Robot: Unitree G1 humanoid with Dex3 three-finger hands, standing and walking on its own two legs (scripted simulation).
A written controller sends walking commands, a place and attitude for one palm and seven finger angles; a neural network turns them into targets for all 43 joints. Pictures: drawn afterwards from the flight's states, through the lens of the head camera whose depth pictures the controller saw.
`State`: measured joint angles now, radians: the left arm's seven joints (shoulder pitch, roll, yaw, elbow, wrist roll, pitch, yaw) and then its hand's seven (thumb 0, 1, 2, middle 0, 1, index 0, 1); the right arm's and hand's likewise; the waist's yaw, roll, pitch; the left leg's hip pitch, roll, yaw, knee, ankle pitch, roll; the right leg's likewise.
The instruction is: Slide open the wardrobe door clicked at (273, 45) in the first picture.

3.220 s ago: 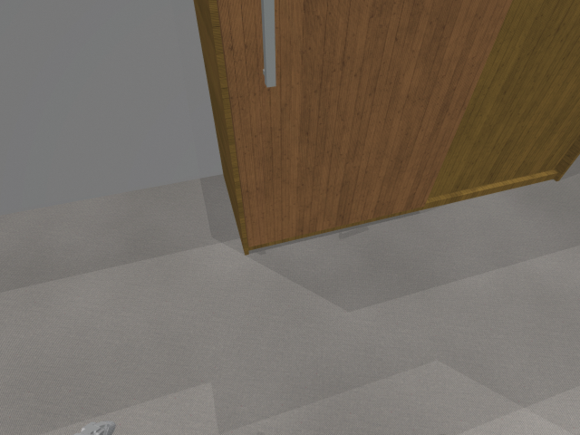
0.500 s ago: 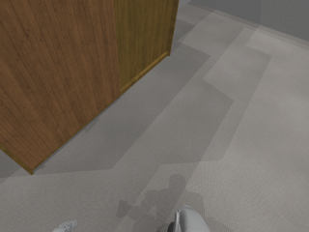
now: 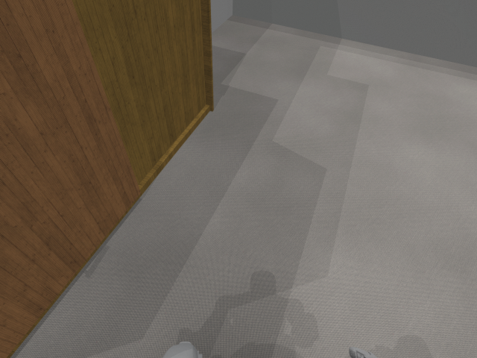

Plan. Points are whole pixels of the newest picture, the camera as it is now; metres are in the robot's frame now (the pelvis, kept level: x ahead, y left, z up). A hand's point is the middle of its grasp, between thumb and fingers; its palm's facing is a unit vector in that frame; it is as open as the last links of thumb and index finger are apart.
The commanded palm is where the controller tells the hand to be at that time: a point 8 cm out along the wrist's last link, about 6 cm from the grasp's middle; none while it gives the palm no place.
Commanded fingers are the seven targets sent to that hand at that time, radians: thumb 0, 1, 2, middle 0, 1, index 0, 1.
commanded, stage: walk to a spot facing it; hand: left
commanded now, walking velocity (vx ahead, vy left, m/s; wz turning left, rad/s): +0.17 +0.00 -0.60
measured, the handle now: out of the picture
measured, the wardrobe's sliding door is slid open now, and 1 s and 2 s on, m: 0.00 0.00 0.00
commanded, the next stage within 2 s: turn to face it in 0.22 s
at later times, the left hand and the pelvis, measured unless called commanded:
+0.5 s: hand (179, 274) +0.31 +0.16 -0.17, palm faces -0.27 -0.94 -0.21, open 7.4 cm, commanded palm none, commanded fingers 0.00 0.90 0.90 -0.20 -0.30 -0.20 -0.30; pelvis +0.15 +0.01 -0.01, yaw -14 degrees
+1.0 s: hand (135, 294) +0.26 +0.25 -0.18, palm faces +0.07 -0.98 -0.21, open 7.4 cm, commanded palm none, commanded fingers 0.00 0.90 0.90 -0.20 -0.30 -0.20 -0.30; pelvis +0.18 +0.04 +0.00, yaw +1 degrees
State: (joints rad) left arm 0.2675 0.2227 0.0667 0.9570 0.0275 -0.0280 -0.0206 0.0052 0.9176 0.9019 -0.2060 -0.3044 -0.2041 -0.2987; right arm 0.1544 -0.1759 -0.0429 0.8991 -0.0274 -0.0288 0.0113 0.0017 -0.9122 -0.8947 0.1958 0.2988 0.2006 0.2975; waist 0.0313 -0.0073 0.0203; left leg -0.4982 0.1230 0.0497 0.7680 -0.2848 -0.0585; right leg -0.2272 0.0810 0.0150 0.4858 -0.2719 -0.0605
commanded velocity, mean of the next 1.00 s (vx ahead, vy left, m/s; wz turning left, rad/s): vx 0.00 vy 0.00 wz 0.25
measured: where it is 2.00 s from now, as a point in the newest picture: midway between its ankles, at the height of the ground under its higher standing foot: outside the picture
